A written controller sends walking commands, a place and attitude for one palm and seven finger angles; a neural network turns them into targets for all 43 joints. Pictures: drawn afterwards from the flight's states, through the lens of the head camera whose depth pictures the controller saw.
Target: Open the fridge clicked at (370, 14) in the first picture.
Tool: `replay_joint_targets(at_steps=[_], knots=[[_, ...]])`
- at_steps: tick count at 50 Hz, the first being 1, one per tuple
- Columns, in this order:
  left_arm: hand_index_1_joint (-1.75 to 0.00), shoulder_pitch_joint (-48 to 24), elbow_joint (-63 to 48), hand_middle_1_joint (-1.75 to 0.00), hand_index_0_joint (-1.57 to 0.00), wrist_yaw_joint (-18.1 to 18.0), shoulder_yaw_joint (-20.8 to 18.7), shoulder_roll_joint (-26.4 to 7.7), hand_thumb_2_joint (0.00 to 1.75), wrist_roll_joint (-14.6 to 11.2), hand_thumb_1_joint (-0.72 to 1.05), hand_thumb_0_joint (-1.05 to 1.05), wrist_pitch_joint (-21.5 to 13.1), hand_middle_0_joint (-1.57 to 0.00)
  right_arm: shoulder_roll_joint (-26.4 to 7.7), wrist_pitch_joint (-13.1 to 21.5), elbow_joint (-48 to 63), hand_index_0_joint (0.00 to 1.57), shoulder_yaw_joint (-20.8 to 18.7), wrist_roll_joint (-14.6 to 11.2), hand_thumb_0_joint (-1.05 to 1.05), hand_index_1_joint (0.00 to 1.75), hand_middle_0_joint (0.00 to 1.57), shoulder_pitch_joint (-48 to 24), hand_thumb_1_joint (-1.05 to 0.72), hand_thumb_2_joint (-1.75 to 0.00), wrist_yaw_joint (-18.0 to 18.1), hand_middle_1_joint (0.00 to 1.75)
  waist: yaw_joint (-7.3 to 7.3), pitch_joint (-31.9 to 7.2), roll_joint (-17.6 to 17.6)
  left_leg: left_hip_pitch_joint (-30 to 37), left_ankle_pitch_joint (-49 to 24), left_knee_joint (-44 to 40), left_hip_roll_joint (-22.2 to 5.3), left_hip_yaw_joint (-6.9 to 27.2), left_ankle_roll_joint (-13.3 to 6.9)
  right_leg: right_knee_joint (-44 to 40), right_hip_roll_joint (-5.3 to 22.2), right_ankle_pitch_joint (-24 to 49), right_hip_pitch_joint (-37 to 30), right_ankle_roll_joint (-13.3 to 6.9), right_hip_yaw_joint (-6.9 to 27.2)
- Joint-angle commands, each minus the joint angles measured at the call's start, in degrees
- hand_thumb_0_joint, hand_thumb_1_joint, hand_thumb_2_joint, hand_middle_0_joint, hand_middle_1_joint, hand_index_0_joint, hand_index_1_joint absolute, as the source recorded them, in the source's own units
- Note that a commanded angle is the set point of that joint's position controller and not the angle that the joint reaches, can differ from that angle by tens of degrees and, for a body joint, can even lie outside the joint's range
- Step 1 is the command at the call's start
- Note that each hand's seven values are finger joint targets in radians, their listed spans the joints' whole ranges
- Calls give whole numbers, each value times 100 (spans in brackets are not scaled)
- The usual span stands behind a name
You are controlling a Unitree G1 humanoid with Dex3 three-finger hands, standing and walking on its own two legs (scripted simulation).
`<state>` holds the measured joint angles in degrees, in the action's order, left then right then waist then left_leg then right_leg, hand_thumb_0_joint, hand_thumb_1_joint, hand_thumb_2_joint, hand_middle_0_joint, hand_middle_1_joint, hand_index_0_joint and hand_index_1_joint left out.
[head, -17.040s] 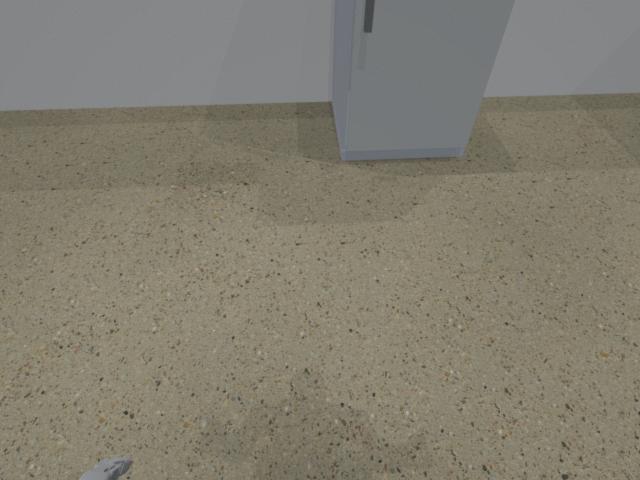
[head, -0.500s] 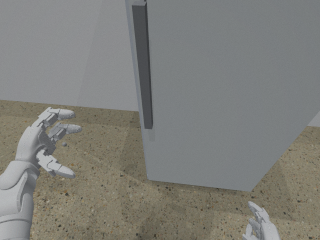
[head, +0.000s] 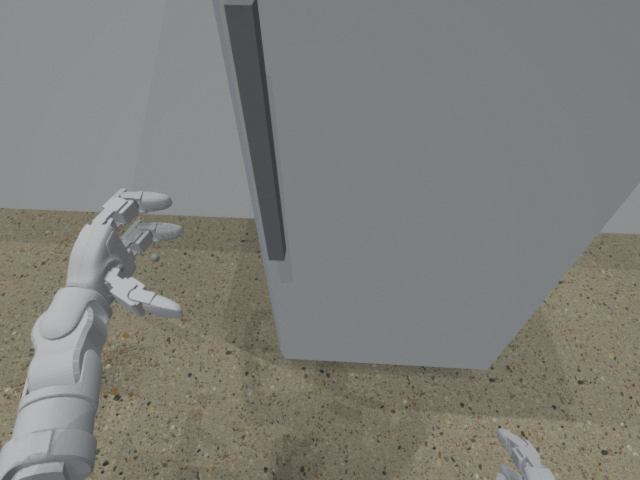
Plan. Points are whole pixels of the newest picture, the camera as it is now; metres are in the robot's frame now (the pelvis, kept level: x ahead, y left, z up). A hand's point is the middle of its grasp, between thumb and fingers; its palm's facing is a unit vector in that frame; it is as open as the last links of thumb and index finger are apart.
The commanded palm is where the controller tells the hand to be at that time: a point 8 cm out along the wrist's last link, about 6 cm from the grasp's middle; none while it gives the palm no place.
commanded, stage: move the hooked fingers beside the handle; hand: left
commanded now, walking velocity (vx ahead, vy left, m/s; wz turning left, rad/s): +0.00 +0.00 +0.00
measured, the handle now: (266, 153) +0.52 +0.10 +0.13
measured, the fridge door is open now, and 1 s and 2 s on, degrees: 0 0 0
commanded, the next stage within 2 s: feel for the door with the fingertips in 1.70 s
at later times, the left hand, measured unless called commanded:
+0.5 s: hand (189, 219) +0.41 +0.19 +0.11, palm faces -0.02 -1.00 +0.00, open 14.0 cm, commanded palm +0.39 +0.25 +0.10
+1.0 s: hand (220, 187) +0.48 +0.17 +0.10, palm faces -0.02 -1.00 +0.01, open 14.0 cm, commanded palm +0.45 +0.22 +0.10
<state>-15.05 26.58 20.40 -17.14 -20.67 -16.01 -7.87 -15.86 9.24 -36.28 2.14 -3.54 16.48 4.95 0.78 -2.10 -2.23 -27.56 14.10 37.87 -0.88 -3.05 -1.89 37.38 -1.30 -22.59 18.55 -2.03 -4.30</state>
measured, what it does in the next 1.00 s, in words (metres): stands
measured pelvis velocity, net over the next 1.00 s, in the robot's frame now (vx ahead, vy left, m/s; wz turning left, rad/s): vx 0.00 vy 0.00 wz -0.03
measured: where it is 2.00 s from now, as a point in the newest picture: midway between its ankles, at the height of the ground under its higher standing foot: outside the picture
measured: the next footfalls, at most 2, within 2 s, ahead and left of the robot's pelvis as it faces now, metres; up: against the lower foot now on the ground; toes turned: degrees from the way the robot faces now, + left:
none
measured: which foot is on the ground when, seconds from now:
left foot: down 0.00-1.00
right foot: down 0.00-1.00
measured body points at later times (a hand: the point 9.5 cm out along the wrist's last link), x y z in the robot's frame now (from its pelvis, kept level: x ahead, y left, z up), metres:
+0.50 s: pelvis +0.00 -0.01 -0.01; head +0.04 -0.01 +0.44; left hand +0.41 +0.25 +0.11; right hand +0.10 -0.27 -0.12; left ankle +0.06 +0.10 -0.72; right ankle -0.03 -0.09 -0.72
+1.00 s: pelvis +0.00 +0.00 -0.02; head +0.07 +0.00 +0.43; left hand +0.47 +0.22 +0.11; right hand +0.03 -0.27 -0.13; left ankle +0.06 +0.10 -0.72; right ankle -0.03 -0.09 -0.72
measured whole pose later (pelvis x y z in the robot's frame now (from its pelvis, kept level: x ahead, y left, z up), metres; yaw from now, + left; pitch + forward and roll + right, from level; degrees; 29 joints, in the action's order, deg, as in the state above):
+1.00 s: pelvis +0.00 +0.00 -0.02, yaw -2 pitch +12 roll -1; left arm -45.9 60.5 13.7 -19.2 -23.8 -9.1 -17.0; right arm -15.4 0.3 -38.6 0.9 -1.9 22.1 1.8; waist 6.3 -4.3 -1.5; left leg -39.9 17.2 45.3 -2.5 -3.7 -1.8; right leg 44.4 -2.4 -25.1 31.1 -2.3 -3.4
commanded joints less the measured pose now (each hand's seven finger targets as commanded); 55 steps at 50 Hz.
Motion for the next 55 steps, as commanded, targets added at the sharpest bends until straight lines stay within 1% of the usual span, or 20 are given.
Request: replay_joint_targets(at_steps=[1, 6, 10, 17, 18, 20, 25, 27, 28, 30, 33, 35, 38, 42, 44, 45, 50, 52, 54, 55], knots=[[-120, -2283, -1066, -120, -30, -134, -292, -1262, 30, -40, -50, 0, -416, -30, -778, 216, 738, 20, -311, 5, 0, 30, 20, -222, -90, -90, 56, 30, 68, -1468, -76, 1743, -841, -330, 57, 512, -63, -602, -44, 1592, 728, 125, 240], [-120, -2563, -753, -120, -30, -264, -175, -1176, 30, 47, -50, 0, -470, -30, -773, 102, 694, 20, -307, 20, 0, 30, 20, -161, -90, -90, 26, 30, 103, -1547, -78, 1739, -924, -255, 58, 492, -66, -564, -39, 1723, 744, 127, 271], [-120, -2737, -327, -120, -30, -351, -414, -1440, 30, 77, -50, 0, -510, -30, -799, -21, 650, 20, -316, 25, 0, 30, 20, -88, -90, -90, -1, 30, 82, -1565, 137, 1506, -910, -204, 70, 447, -81, -533, -26, 1845, 631, 149, 322], [-120, -3500, 190, -120, -30, -272, -238, -1392, 30, 124, -50, 0, -651, -30, -786, -206, 629, 20, -311, 10, 0, 30, 20, 22, -90, -90, -14, 30, 203, -1651, -46, 1351, -901, -50, 90, 378, -100, -456, -13, 2006, 712, 172, 421], [-120, -3574, 334, -120, -30, -270, -257, -1398, 30, 108, -50, 0, -674, -30, -800, -224, 602, 20, -314, 23, 0, 30, 20, 83, -90, -90, -15, 30, 242, -1637, 247, 1253, -881, -10, 84, 385, -128, -448, -22, 2005, 689, 192, 426], [-120, -3858, 668, -120, -30, -245, -237, -1457, 30, 137, -50, 0, -702, -30, -823, -269, 550, 20, -319, 8, 0, 30, 20, 134, -90, -90, -13, 30, 297, -1557, 167, 1146, -735, 12, 84, 380, -120, -449, -13, 1881, 842, 205, 453], [-120, -4279, 832, -120, -30, -265, -213, -1499, 30, 208, -50, 0, -880, -30, -839, -339, 482, 20, -365, 31, 0, 30, 20, 297, -90, -90, -57, 30, 297, -2003, -154, 1353, -916, 133, 68, 427, -97, -317, -32, 1941, 919, 164, 432], [-120, -4471, 1082, -120, -30, -315, -153, -1447, 30, 239, -50, 0, -900, -30, -850, -389, 425, 20, -366, 32, 0, 30, 20, 367, -90, -90, -73, 30, 354, -1840, -55, 1284, -819, 130, 55, 462, -94, -316, -53, 1767, 1106, 155, 385], [-120, -4528, 1225, -120, -30, -350, -155, -1428, 30, 237, -50, 0, -924, -30, -862, -404, 407, 20, -375, 51, 0, 30, 20, 415, -90, -90, -75, 30, 380, -1856, 238, 1179, -802, 153, 53, 463, -123, -305, -62, 1751, 1062, 169, 383], [-120, -4780, 1249, -120, -30, -400, -96, -1401, 30, 280, -50, 0, -977, -30, -861, -428, 411, 20, -386, 47, 0, 30, 20, 428, -90, -90, -92, 30, 383, -1959, -68, 1217, -767, 162, 60, 445, -111, -282, -52, 1733, 1128, 170, 419], [-120, -4798, 1520, -120, -30, -509, -337, -1653, 30, 364, -50, 0, -1047, -30, -888, -495, 370, 20, -399, 90, 0, 30, 20, 573, -90, -90, -124, 30, 316, -2088, 42, 1125, -892, 231, 54, 468, -107, -188, -72, 1805, 1058, 148, 405], [-120, -5100, 1597, -120, -30, -553, -258, -1590, 30, 409, -50, 0, -1098, -30, -871, -530, 347, 20, -400, 84, 0, 30, 20, 614, -90, -90, -145, 30, 415, -2122, -101, 1175, -894, 262, 43, 457, -107, -166, -85, 1800, 1190, 163, 404], [-120, -5264, 1834, -120, -30, -607, -414, -1802, 30, 462, -50, 0, -1189, -30, -903, -590, 317, 20, -406, 112, 0, 30, 20, 730, -90, -90, -155, 30, 425, -2124, 108, 974, -888, 322, 38, 468, -121, -107, -97, 1809, 1146, 159, 407], [-120, -5535, 2163, -120, -30, -638, -226, -1559, 30, 548, -50, 0, -1216, -30, -888, -644, 276, 20, -427, 128, 0, 30, 20, 847, -90, -90, -189, 30, 542, -2177, -176, 1115, -877, 390, 10, 473, -91, -67, -140, 1659, 1519, 158, 374], [-120, -5765, 2127, -120, -30, -672, -368, -1747, 30, 575, -50, 0, -1302, -30, -923, -664, 235, 20, -459, 147, 0, 30, 20, 949, -90, -90, -198, 30, 558, -2368, 12, 1136, -1052, 444, -11, 499, -109, -9, -162, 1822, 1455, 163, 377], [-120, -5756, 2147, -120, -30, -673, -275, -1613, 30, 591, -50, 0, -1307, -30, -899, -672, 244, 20, -457, 154, 0, 30, 20, 943, -90, -90, -214, 30, 556, -2460, -231, 1215, -1082, 469, -1, 490, -90, 21, -164, 1813, 1519, 153, 372], [-120, -5092, 2147, -120, -30, -677, -434, -1624, 30, 607, -50, 0, -1299, -30, -893, -775, 374, 20, -476, 178, 0, 30, 20, 998, -90, -90, -282, 30, 360, -2579, -219, 1233, -1365, 514, -19, 483, -69, 136, -197, 1996, 1448, 120, 294], [-120, -5149, 2144, -120, -30, -684, -326, -1532, 30, 609, -50, 0, -1240, -30, -885, -827, 396, 20, -470, 161, 0, 30, 20, 1004, -90, -90, -288, 30, 434, -2309, -118, 1099, -1274, 509, -24, 463, -83, 104, -210, 1953, 1531, 130, 290], [-120, -5178, 1958, -120, -30, -739, -439, -1637, 30, 593, -50, 0, -1260, -30, -908, -854, 434, 20, -485, 168, 0, 30, 20, 1010, -90, -90, -284, 30, 405, -2402, 74, 1085, -1275, 504, -17, 482, -106, 116, -224, 1980, 1449, 140, 287], [-120, -5214, 1817, -120, -30, -752, -334, -1508, 30, 580, -50, 0, -1271, -30, -882, -858, 458, 20, -494, 148, 0, 30, 20, 959, -90, -90, -278, 30, 446, -2437, -106, 1181, -1266, 508, -14, 450, -100, 101, -220, 1973, 1490, 141, 309]])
